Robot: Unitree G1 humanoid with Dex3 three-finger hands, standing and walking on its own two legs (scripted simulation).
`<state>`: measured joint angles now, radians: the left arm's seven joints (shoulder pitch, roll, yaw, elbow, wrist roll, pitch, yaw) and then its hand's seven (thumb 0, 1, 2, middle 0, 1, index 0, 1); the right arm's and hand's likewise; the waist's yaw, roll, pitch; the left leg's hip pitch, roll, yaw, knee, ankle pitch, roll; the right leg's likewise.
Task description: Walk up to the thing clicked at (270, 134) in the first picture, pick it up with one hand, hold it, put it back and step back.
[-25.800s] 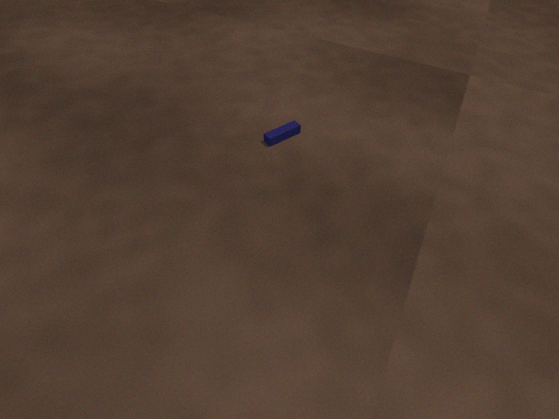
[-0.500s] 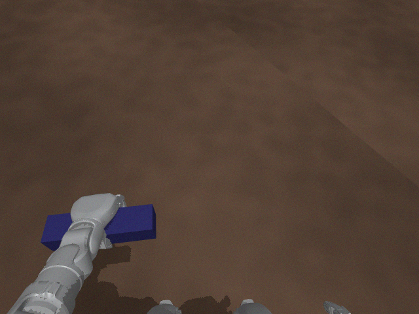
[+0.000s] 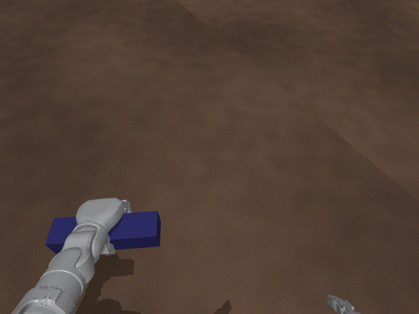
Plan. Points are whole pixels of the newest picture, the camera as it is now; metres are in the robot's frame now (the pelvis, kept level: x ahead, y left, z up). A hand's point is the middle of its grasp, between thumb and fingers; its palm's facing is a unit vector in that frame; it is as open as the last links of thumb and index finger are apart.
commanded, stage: hold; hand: left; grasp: from above
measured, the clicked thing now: (107, 232) +0.31 +0.23 -0.09
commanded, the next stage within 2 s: crouch in 1.52 s
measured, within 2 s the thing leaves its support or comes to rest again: neither
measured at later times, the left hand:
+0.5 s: hand (104, 240) +0.28 +0.22 -0.05, palm faces -0.46 -0.05 -0.88, open 9.2 cm
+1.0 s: hand (100, 244) +0.26 +0.22 -0.03, palm faces -0.45 -0.05 -0.89, open 9.3 cm
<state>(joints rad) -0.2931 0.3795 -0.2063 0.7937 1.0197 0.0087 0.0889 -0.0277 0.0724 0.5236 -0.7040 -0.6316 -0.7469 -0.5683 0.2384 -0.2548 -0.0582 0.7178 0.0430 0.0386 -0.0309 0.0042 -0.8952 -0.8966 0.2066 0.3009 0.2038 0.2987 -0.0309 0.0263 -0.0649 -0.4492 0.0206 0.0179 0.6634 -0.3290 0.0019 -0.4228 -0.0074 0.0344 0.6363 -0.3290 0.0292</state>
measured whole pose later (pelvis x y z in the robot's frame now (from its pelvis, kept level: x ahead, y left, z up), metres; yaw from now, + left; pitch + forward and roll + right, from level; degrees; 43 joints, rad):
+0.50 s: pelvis -0.02 +0.00 +0.01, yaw +0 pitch +3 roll +0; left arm -0.26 0.38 -0.22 0.73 1.02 0.00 0.03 -0.03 0.07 0.53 -0.70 -0.63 -0.74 -0.57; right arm 0.22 -0.26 -0.05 0.70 0.05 0.06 -0.04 0.01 -0.89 -0.90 0.21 0.30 0.20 0.30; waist -0.01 0.04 -0.03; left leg -0.35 0.02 0.02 0.56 -0.26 0.00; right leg -0.33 -0.01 0.04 0.55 -0.27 0.03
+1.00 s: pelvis -0.03 +0.00 +0.01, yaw +0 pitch +0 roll +0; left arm -0.24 0.39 -0.22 0.66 1.00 -0.01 -0.02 -0.03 0.07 0.55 -0.68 -0.66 -0.72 -0.60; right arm 0.19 -0.26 -0.03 0.69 0.06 0.06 -0.05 0.01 -0.90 -0.90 0.21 0.30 0.20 0.30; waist 0.00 0.05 -0.01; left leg -0.29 0.02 0.03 0.51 -0.23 0.00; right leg -0.28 -0.01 0.04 0.50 -0.24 0.02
